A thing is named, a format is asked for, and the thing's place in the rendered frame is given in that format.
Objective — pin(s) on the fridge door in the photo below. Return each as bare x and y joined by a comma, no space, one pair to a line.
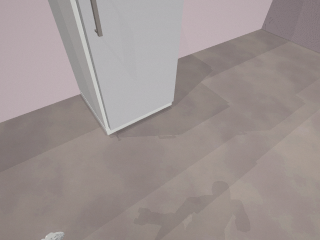
135,61

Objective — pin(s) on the handle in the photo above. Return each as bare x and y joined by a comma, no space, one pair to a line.
94,7

